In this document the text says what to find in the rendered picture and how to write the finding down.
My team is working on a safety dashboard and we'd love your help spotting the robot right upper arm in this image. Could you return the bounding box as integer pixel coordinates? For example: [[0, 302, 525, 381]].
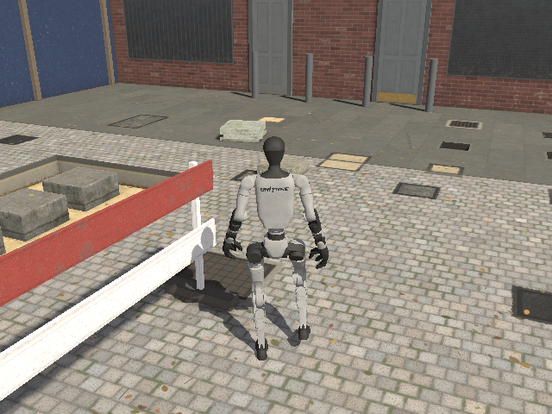
[[292, 173, 316, 222]]

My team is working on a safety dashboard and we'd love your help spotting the right robot thigh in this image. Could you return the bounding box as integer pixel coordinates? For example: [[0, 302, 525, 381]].
[[287, 239, 306, 285]]

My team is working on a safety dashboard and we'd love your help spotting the robot right forearm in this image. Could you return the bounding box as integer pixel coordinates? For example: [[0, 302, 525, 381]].
[[308, 209, 327, 249]]

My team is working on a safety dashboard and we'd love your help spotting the robot left upper arm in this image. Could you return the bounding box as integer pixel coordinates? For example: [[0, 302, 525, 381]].
[[233, 174, 257, 222]]

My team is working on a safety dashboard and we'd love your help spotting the robot left forearm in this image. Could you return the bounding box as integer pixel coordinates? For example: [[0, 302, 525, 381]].
[[224, 209, 242, 244]]

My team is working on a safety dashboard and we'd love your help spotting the robot left hand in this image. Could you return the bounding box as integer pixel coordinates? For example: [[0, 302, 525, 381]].
[[223, 240, 242, 259]]

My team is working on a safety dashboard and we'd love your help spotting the robot torso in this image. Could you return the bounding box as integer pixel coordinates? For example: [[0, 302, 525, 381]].
[[255, 170, 296, 259]]

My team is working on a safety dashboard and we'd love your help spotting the robot right hand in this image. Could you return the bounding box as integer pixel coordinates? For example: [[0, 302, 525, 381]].
[[309, 246, 329, 269]]

